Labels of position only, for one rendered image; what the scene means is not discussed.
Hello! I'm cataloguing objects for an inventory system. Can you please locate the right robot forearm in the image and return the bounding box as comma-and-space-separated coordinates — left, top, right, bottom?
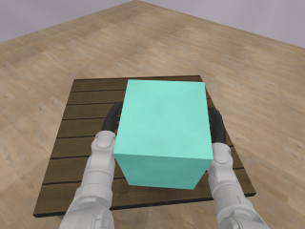
207, 142, 267, 225

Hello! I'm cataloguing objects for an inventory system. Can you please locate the table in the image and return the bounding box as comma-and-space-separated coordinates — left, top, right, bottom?
32, 74, 256, 219

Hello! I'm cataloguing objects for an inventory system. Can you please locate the robot right upper arm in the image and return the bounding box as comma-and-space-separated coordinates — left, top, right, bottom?
217, 216, 271, 229

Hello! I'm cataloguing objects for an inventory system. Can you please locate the left robot forearm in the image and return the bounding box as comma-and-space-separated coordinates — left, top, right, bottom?
59, 131, 116, 229

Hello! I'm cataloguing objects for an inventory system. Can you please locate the robot left upper arm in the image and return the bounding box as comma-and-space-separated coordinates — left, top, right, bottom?
60, 205, 114, 229

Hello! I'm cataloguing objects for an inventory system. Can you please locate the carton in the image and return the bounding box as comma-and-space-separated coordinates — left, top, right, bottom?
113, 79, 214, 190

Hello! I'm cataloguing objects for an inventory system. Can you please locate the left robot hand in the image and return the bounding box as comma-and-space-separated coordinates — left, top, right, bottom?
101, 101, 123, 133

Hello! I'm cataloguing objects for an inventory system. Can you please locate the right robot hand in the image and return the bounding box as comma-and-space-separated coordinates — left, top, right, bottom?
207, 106, 227, 144

